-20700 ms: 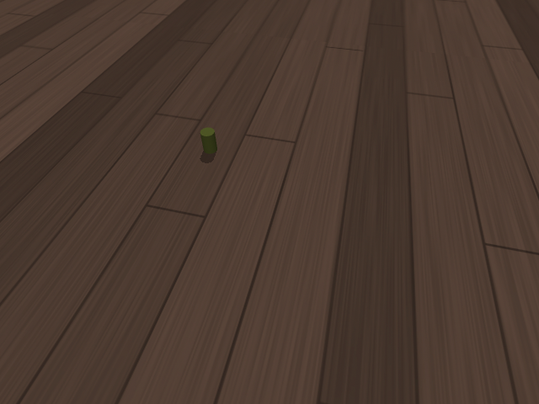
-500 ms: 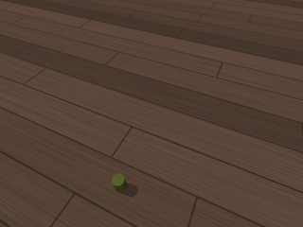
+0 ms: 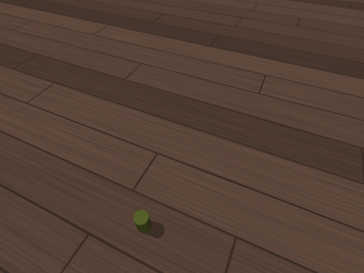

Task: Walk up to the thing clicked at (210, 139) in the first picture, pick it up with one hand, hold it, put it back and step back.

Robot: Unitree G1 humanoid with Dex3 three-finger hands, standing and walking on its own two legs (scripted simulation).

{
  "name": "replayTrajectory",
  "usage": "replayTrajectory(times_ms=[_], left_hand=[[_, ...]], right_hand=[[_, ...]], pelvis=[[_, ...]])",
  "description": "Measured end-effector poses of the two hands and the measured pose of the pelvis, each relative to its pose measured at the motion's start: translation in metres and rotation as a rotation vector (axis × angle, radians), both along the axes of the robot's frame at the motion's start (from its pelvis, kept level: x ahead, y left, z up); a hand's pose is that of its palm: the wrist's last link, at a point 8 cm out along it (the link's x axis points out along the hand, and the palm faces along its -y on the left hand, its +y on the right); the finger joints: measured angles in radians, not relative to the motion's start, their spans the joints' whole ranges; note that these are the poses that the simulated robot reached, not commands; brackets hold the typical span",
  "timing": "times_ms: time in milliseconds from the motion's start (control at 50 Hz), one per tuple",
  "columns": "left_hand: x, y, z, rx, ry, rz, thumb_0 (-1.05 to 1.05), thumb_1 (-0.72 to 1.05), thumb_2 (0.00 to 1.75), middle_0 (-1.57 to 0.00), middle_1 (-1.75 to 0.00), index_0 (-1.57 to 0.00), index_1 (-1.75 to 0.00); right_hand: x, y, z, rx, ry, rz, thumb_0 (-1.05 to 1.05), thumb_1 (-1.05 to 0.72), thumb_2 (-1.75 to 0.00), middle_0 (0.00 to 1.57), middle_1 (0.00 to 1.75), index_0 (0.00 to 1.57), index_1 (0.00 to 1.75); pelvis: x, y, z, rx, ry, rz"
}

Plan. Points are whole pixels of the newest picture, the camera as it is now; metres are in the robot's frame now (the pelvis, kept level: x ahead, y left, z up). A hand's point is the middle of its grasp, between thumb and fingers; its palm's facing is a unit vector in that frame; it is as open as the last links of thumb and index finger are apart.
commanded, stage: stand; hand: left
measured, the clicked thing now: (142, 221) +0.50 +0.23 -0.72
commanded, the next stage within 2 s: walk up in 0.72 s
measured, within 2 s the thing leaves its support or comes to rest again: neither
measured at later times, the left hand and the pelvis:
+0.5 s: hand out of the picture +0.07 +0.25 -0.16, palm faces -0.04 -0.94 -0.34, open 7.3 cm; pelvis +0.00 +0.00 +0.00, yaw +0 degrees
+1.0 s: hand out of the picture +0.11 +0.27 -0.17, palm faces -0.04 -0.93 -0.36, open 7.3 cm; pelvis +0.04 +0.01 -0.01, yaw -3 degrees
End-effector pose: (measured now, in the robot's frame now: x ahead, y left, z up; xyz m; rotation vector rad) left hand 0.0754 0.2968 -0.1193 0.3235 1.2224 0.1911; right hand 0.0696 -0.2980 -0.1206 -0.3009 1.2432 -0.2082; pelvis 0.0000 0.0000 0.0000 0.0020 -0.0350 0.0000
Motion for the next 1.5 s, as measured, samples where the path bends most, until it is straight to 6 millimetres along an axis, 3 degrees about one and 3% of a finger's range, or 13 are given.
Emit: replayTrajectory(times_ms=[520, 760, 880, 1000, 1200, 1340, 1500], left_hand=[[-0.009, 0.002, -0.003, -0.001, 0.038, 0.007, 0.01, 0.91, 0.90, -0.20, -0.30, -0.21, -0.30], [0.004, 0.002, -0.001, -0.004, 0.003, 0.004, 0.01, 0.91, 0.90, -0.20, -0.30, -0.21, -0.30], [0.011, 0.011, -0.003, 0.006, -0.006, 0.005, 0.01, 0.91, 0.90, -0.20, -0.30, -0.21, -0.30], [0.027, 0.021, -0.008, 0.016, 0.026, -0.005, 0.01, 0.91, 0.90, -0.20, -0.30, -0.21, -0.30], [0.078, 0.017, -0.012, 0.033, -0.043, -0.070, 0.01, 0.91, 0.90, -0.20, -0.30, -0.21, -0.30], [0.082, 0.043, -0.019, 0.033, -0.006, -0.087, 0.00, 0.91, 0.89, -0.21, -0.30, -0.21, -0.30], [0.107, 0.057, -0.018, 0.019, 0.015, -0.066, 0.01, 0.91, 0.90, -0.20, -0.30, -0.21, -0.30]], right_hand=[[-0.007, 0.000, -0.001, -0.002, 0.036, 0.002, 0.00, -0.91, -0.90, 0.20, 0.30, 0.21, 0.30], [0.009, 0.001, 0.000, -0.004, -0.007, 0.013, 0.00, -0.91, -0.90, 0.20, 0.30, 0.21, 0.30], [0.013, -0.002, -0.003, -0.014, -0.029, -0.005, 0.00, -0.91, -0.90, 0.20, 0.30, 0.21, 0.30], [0.013, 0.003, -0.005, -0.017, 0.005, -0.030, 0.00, -0.91, -0.90, 0.20, 0.30, 0.21, 0.30], [0.033, -0.001, -0.016, -0.030, -0.003, -0.079, 0.01, -0.91, -0.90, 0.20, 0.30, 0.21, 0.30], [0.077, 0.021, -0.005, -0.044, -0.106, -0.041, 0.01, -0.91, -0.90, 0.20, 0.30, 0.21, 0.30], [0.074, 0.041, 0.007, -0.052, -0.082, -0.068, 0.00, -0.91, -0.90, 0.20, 0.30, 0.21, 0.30]], pelvis=[[0.004, 0.000, 0.000, 0.000, 0.012, 0.001], [0.010, 0.002, -0.001, 0.000, 0.004, -0.007], [0.026, 0.007, -0.007, -0.002, 0.000, -0.026], [0.043, 0.012, -0.010, 0.008, 0.012, -0.045], [0.061, 0.014, -0.021, -0.002, 0.000, -0.063], [0.074, 0.039, -0.023, -0.009, -0.020, -0.095], [0.086, 0.048, -0.013, -0.006, -0.027, -0.120]])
